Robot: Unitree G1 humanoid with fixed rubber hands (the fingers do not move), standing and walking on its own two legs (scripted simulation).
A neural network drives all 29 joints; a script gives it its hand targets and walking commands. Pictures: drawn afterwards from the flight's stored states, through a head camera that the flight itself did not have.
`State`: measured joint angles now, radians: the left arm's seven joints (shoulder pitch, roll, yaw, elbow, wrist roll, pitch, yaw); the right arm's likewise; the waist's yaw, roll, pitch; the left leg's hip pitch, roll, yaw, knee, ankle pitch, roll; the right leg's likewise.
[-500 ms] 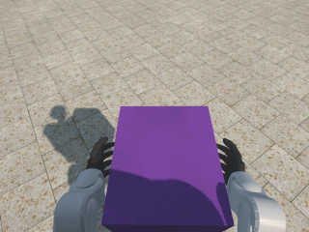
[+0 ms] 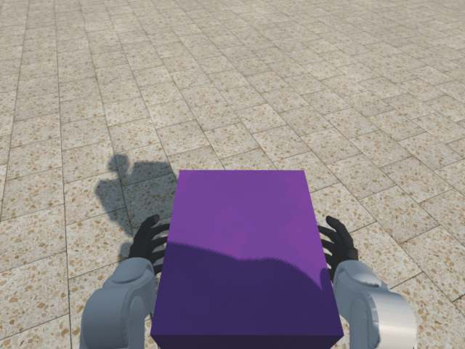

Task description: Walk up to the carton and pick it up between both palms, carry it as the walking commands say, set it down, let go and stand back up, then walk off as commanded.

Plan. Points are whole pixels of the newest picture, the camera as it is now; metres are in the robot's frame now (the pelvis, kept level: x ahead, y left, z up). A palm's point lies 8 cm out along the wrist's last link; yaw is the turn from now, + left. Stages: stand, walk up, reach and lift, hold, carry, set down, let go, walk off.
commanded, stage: carry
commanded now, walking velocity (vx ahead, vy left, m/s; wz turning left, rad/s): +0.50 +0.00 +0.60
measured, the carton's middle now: (241, 275) +0.26 -0.02 +0.00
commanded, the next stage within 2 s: none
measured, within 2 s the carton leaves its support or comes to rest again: neither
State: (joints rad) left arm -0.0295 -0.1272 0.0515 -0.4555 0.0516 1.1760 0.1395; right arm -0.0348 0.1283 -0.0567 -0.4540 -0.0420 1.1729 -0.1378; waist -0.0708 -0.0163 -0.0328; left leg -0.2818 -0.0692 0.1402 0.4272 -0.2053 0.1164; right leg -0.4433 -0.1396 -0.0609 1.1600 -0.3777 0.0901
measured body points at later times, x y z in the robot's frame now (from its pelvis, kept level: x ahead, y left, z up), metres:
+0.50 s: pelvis +0.32 -0.02 +0.01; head +0.34 -0.02 +0.46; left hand +0.49 +0.22 +0.09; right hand +0.62 -0.05 +0.09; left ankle +0.27 +0.07 -0.68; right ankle +0.34 -0.12 -0.74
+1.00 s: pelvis +0.59 +0.16 +0.01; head +0.61 +0.18 +0.46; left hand +0.72 +0.43 +0.07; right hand +0.89 +0.18 +0.08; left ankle +0.54 +0.18 -0.74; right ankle +0.73 +0.04 -0.68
